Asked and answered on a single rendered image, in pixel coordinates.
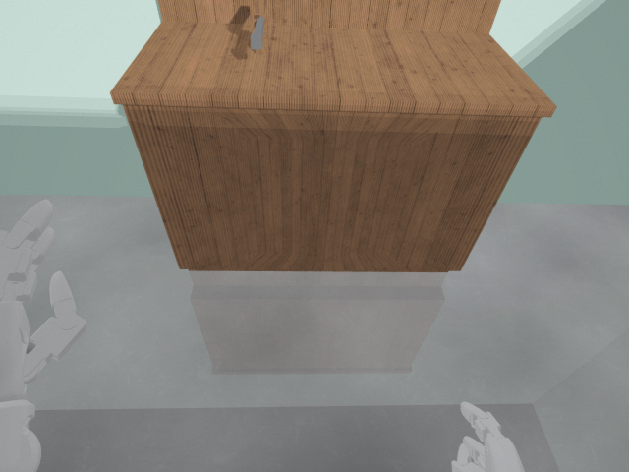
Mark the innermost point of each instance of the robot left hand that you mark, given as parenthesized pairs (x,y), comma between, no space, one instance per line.
(21,253)

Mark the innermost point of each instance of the left robot forearm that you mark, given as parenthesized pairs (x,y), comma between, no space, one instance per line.
(20,449)

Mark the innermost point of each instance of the counter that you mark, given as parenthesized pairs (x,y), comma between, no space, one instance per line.
(365,136)

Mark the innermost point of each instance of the robot right hand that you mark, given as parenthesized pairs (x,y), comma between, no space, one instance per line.
(499,453)

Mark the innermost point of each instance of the tap lever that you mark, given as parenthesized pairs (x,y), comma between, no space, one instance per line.
(256,37)

